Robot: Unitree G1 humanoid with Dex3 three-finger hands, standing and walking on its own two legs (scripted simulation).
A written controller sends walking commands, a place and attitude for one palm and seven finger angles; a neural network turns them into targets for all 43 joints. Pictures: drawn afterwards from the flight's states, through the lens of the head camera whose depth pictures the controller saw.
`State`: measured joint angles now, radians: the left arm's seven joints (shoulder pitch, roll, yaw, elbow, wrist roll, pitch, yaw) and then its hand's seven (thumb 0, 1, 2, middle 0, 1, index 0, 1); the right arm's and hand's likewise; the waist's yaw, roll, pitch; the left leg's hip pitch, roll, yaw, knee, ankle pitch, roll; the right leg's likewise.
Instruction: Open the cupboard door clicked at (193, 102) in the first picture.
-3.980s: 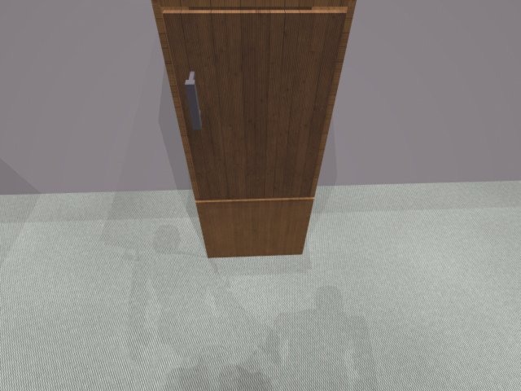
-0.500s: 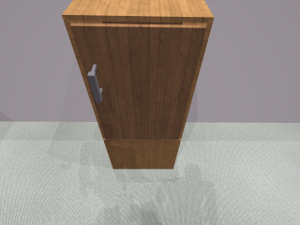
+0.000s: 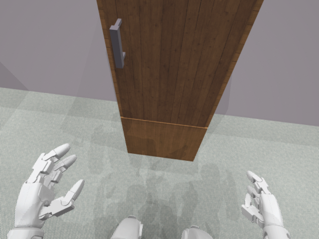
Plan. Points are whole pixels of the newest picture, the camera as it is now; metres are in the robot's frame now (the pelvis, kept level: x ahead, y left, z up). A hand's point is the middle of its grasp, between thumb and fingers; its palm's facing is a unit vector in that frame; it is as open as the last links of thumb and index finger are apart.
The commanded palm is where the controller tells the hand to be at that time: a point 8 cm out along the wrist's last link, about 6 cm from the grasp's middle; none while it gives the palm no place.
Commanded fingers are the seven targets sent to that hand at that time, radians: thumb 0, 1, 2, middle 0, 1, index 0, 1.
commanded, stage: raise the hand with hooked fingers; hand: left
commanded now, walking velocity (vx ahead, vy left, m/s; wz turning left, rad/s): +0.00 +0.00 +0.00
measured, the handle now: (119, 44) +0.59 +0.20 +0.14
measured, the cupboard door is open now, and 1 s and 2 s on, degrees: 0 0 0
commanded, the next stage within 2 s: move the hooked fingers beside the handle in 1.56 s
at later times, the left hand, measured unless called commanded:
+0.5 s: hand (60, 152) +0.26 +0.26 +0.09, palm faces -0.01 -1.00 -0.05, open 12.3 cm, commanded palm +0.24 +0.31 +0.11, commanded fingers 0.00 -0.34 0.37 -0.29 -1.10 -0.29 -1.10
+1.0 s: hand (37, 111) +0.31 +0.30 +0.15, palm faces +0.05 -1.00 -0.04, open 13.9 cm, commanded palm +0.29 +0.35 +0.16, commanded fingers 0.00 -0.50 0.30 -0.30 -1.20 -0.30 -1.20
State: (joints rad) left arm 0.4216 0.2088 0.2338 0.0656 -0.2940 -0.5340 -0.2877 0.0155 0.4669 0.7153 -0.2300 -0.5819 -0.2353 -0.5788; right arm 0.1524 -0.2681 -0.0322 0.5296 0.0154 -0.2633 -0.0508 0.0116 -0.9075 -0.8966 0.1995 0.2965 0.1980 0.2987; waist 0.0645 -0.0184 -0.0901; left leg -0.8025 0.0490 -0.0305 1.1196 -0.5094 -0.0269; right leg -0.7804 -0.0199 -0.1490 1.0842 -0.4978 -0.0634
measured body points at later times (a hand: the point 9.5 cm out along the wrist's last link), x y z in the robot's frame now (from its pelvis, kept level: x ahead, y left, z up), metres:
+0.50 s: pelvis +0.01 +0.03 +0.03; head +0.06 +0.04 +0.48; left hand +0.26 +0.31 +0.09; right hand +0.15 -0.23 -0.04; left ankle +0.03 +0.14 -0.66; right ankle +0.03 -0.09 -0.66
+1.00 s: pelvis +0.03 +0.03 +0.06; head +0.05 +0.04 +0.50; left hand +0.31 +0.35 +0.16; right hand +0.19 -0.20 -0.02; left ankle +0.03 +0.14 -0.66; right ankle +0.03 -0.09 -0.66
